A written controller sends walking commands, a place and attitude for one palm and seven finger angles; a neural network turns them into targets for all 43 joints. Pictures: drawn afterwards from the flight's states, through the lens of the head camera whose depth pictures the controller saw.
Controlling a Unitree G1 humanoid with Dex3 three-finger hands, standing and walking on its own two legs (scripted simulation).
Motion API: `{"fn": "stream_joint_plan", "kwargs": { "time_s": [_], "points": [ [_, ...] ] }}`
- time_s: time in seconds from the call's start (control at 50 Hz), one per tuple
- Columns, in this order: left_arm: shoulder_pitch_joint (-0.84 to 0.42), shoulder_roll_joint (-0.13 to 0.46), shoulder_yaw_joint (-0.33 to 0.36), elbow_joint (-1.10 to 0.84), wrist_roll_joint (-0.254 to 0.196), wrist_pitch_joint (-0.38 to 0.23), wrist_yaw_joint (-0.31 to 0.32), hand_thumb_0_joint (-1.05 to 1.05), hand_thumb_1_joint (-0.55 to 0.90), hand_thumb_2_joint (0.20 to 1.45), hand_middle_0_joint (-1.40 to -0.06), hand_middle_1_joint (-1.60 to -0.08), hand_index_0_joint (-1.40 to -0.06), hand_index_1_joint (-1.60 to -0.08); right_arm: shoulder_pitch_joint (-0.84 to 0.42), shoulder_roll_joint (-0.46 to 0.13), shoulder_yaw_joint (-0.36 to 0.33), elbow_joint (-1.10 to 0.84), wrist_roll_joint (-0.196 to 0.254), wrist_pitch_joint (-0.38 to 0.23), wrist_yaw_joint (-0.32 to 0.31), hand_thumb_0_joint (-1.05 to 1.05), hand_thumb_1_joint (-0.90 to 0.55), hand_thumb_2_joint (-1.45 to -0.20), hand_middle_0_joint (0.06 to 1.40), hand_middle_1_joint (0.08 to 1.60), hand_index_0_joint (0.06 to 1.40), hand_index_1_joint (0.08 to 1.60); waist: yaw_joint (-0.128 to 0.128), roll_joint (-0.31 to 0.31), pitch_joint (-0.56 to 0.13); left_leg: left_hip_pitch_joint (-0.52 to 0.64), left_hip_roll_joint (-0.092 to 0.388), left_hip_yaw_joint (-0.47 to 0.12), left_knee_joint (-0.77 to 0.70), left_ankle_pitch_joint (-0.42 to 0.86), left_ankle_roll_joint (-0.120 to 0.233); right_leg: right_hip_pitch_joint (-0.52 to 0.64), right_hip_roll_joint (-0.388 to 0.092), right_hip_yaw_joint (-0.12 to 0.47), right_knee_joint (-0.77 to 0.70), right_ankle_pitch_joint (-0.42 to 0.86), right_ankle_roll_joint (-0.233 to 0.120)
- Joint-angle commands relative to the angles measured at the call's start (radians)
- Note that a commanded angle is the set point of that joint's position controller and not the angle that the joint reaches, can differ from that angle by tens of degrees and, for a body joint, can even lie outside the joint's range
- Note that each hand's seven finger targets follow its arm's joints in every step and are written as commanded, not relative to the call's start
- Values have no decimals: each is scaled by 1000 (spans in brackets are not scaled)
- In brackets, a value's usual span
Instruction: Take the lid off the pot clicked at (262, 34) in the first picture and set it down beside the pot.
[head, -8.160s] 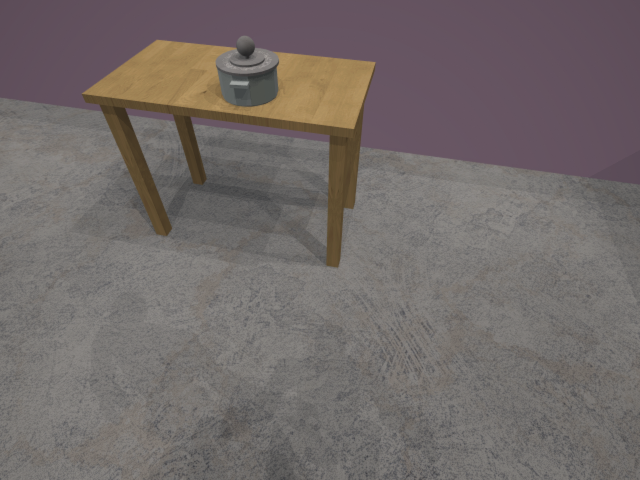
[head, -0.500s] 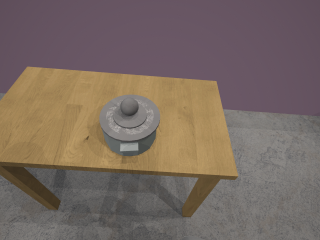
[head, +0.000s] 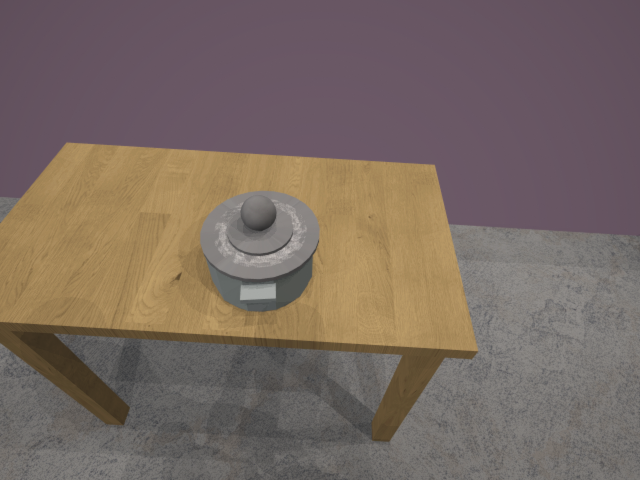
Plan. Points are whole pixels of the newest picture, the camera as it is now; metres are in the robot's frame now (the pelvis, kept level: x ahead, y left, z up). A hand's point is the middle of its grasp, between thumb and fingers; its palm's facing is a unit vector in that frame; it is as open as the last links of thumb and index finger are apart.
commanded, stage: come to a stop and stand still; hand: left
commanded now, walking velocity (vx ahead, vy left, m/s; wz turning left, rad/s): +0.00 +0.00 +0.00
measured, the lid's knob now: (258, 213) +0.47 +0.12 +0.05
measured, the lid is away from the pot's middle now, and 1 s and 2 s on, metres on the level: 0.00 0.00 0.00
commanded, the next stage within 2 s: look again from close up in 1.10 s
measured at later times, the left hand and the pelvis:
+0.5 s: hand out of the picture -0.02 +0.20 -0.17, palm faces +0.05 -0.98 -0.20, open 7.4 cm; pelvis +0.00 +0.03 +0.00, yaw +1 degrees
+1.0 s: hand out of the picture +0.07 +0.20 -0.16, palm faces +0.04 -0.97 -0.22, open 7.4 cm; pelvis +0.04 +0.01 +0.01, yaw +1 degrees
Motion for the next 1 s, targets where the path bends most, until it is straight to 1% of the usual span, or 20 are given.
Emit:
{"fn": "stream_joint_plan", "kwargs": {
  "time_s": [0.0, 0.02, 0.04, 0.06, 0.08, 0.12, 0.16, 0.2, 0.3, 0.36, 0.4, 0.44, 0.5, 0.54, 0.6, 0.74, 0.78, 0.82, 0.9, 0.98],
  "points": [
    [15, 141, 20, -76, 9, 6, 2, 0, 900, 900, -200, -300, -200, -300, 28, -131, -19, -100, -19, -18, 8, 0, -900, -900, 200, 300, 200, 300, -2, 83, 81, -219, 72, -113, -201, -140, 42, -27, -1, 25, -68, -264, -75],
    [21, 132, 16, -83, 11, 16, -2, 0, 900, 900, -200, -300, -200, -300, 9, -145, -18, -110, -23, -16, 11, 0, -900, -900, 200, 300, 200, 300, 5, 171, 134, -296, 107, -151, -285, -246, 55, -24, 38, -30, -8, -232, -61],
    [46, 109, 12, -78, 10, 16, -4, 0, 900, 900, -200, -300, -200, -300, -18, -156, -17, -119, -24, -18, 12, 0, -900, -900, 200, 300, 200, 300, 18, 196, 154, -367, 127, -177, -332, -285, 71, 27, 66, -61, 53, -165, -51],
    [89, 96, 9, -64, 10, 12, -6, 0, 900, 900, -200, -300, -200, -300, -47, -163, -18, -126, -21, -18, 12, 0, -900, -900, 200, 300, 200, 300, 39, 149, 144, -391, 131, -170, -321, -268, 81, 78, 72, -62, 75, -115, -51],
    [121, 89, 6, -57, 10, 5, -8, 0, 900, 900, -200, -300, -200, -300, -50, -164, -15, -129, -17, -21, 11, 0, -900, -900, 200, 300, 200, 300, 48, 109, 109, -355, 115, -152, -290, -228, 76, 102, 66, -43, 46, -84, -54],
    [134, 110, 7, -54, 10, -7, -10, 0, 900, 900, -200, -300, -200, -300, -25, -144, -10, -118, -14, -20, 10, 0, -900, -900, 200, 300, 200, 300, 37, 69, 64, -250, 72, -130, -234, -196, 59, 67, 44, 25, -57, -133, -70],
    [111, 127, 8, -67, 10, -15, -9, 0, 900, 900, -200, -300, -200, -300, 25, -140, -11, -105, -14, -19, 10, 0, -900, -900, 200, 300, 200, 300, 6, 45, 63, -184, 47, -122, -195, -198, 53, -17, 24, 96, -124, -256, -82],
    [107, 129, 8, -67, 10, -21, -7, 0, 900, 900, -200, -300, -200, -300, 62, -133, -11, -89, -15, -19, 11, 0, -900, -900, 200, 300, 200, 300, -11, 1, 61, -134, 38, -118, -169, -155, 55, -65, 20, 136, -156, -294, -87],
    [141, 104, 0, -40, 6, -36, -6, 0, 900, 900, -200, -300, -200, -300, 80, -116, -2, -53, -8, -38, 6, 0, -900, -900, 200, 300, 200, 300, -7, 16, 23, -99, 55, -141, -201, -70, 59, -6, 30, 148, -153, -155, -85],
    [155, 97, -2, -19, 6, -36, -7, 0, 900, 900, -200, -300, -200, -300, 87, -112, 0, -29, -6, -44, 4, 0, -900, -900, 200, 300, 200, 300, -3, 48, 35, -106, 61, -157, -230, -90, 59, 6, 34, 144, -149, -139, -82],
    [166, 87, -6, -1, 4, -43, -5, 0, 900, 900, -200, -300, -200, -300, 101, -105, 5, -10, -4, -50, 1, 0, -900, -900, 200, 300, 200, 300, -3, 22, 22, -90, 63, -148, -223, -15, 57, 35, 26, 143, -143, -58, -82],
    [171, 78, -6, 14, 3, -43, -5, 0, 900, 900, -200, -300, -200, -300, 106, -100, 7, 9, -3, -57, -3, 0, -900, -900, 200, 300, 200, 300, 1, 60, 3, -67, 74, -150, -231, 52, 58, 58, 27, 124, -125, 13, -80],
    [179, 71, -7, 38, 0, -49, -1, 0, 900, 900, -200, -300, -200, -300, 118, -87, 13, 37, -1, -64, -10, 0, -900, -900, 200, 300, 200, 300, 1, 67, -22, -26, 73, -125, -202, 207, 49, 97, 14, 115, -110, 140, -80],
    [173, 65, -7, 49, 0, -47, -1, 0, 900, 900, -200, -300, -200, -300, 119, -83, 12, 49, 0, -63, -13, 0, -900, -900, 200, 300, 200, 300, 2, 41, 3, -22, 75, -120, -198, 237, 46, 91, 11, 112, -113, 160, -78],
    [167, 64, -4, 55, 0, -47, 0, 0, 900, 900, -200, -300, -200, -300, 131, -75, 14, 68, -2, -65, -16, 0, -900, -900, 200, 300, 200, 300, 2, 80, -2, -11, 75, -109, -199, 267, 42, 107, 10, 111, -107, 186, -77],
    [137, 63, 5, 56, -1, -45, -1, 0, 900, 900, -200, -300, -200, -300, 130, -69, 12, 89, -5, -64, -20, 0, -900, -900, 200, 300, 200, 300, 3, 63, 12, -3, 78, -105, -201, 307, 40, 115, 11, 105, -101, 220, -77],
    [133, 68, 6, 54, -1, -48, 0, 0, 900, 900, -200, -300, -200, -300, 134, -70, 11, 92, -4, -64, -20, 0, -900, -900, 200, 300, 200, 300, 0, 46, -23, 26, 76, -96, -186, 332, 39, 129, 5, 111, -101, 264, -79],
    [121, 72, 7, 53, -2, -47, -1, 0, 900, 900, -200, -300, -200, -300, 132, -68, 11, 94, -5, -61, -20, 0, -900, -900, 200, 300, 200, 300, -1, 34, 1, 15, 78, -98, -199, 311, 39, 121, 6, 108, -109, 250, -80],
    [112, 77, 10, 48, -1, -50, 0, 0, 900, 900, -200, -300, -200, -300, 131, -72, 10, 98, -5, -61, -19, 0, -900, -900, 200, 300, 200, 300, -4, 29, -32, 45, 75, -88, -186, 331, 35, 138, -2, 117, -111, 293, -80],
    [102, 83, 10, 46, -2, -48, 0, 0, 900, 900, -200, -300, -200, -300, 127, -75, 12, 102, -6, -58, -20, 0, -900, -900, 200, 300, 200, 300, -5, 44, -18, 43, 78, -82, -194, 314, 31, 133, -1, 123, -120, 278, -82]
  ]
}}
